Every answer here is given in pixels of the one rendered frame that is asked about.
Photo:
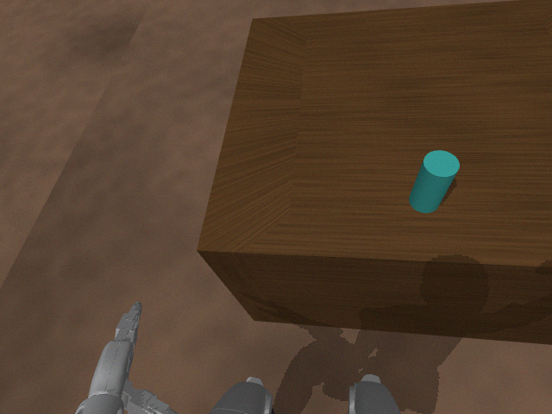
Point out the left robot hand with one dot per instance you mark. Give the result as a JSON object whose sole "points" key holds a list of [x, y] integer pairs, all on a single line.
{"points": [[112, 372]]}

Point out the left robot arm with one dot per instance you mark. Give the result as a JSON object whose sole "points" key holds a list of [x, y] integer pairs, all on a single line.
{"points": [[101, 404]]}

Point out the can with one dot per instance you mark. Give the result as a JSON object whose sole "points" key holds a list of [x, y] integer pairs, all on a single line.
{"points": [[433, 180]]}

